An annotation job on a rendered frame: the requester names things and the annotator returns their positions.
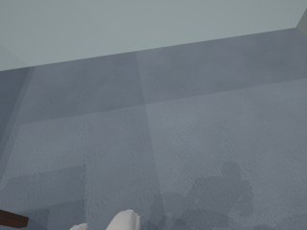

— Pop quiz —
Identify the robot left thigh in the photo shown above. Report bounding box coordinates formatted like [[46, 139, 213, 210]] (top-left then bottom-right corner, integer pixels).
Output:
[[106, 211, 140, 230]]

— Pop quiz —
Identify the table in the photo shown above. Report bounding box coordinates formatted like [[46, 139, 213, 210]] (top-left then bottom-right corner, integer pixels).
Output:
[[0, 209, 29, 229]]

